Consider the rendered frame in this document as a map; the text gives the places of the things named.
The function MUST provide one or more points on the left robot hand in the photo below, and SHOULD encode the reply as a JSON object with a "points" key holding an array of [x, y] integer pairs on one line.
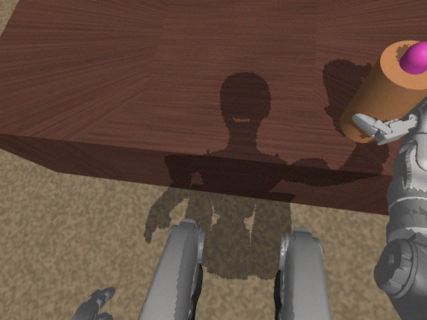
{"points": [[89, 310]]}

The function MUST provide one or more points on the right robot hand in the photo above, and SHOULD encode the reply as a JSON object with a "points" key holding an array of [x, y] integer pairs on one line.
{"points": [[415, 121]]}

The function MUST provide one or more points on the bottle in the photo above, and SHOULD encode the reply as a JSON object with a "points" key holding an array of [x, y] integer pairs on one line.
{"points": [[394, 86]]}

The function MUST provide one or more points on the left robot foot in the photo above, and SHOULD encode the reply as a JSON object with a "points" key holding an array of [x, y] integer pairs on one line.
{"points": [[196, 293]]}

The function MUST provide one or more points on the right robot arm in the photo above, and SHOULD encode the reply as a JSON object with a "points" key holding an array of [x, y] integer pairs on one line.
{"points": [[402, 268]]}

